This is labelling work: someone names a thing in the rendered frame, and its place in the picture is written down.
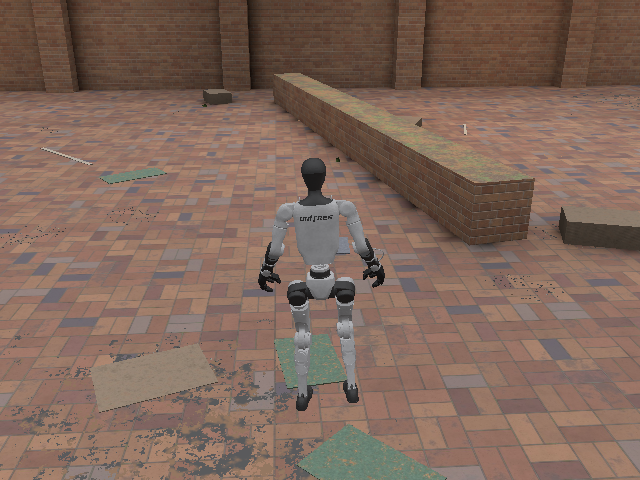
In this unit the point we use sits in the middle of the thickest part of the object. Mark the robot left shin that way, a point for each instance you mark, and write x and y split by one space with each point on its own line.
302 364

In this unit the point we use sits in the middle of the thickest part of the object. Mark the robot left forearm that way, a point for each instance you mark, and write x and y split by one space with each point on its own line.
268 263

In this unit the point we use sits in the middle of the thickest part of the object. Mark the robot right upper arm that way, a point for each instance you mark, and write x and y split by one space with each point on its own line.
348 209

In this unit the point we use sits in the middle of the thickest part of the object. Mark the robot right shin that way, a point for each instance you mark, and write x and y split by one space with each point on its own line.
349 356

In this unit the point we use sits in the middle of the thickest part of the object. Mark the robot left upper arm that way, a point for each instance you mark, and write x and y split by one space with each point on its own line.
284 213

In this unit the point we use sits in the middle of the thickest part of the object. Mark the robot left hand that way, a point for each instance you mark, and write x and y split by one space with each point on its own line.
262 281

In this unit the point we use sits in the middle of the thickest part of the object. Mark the robot right hand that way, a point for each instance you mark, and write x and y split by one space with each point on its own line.
380 276

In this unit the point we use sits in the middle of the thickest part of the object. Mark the robot shin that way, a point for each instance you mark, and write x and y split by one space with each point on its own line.
302 364
349 356

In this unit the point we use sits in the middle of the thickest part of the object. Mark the robot right forearm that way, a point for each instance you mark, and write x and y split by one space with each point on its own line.
370 258

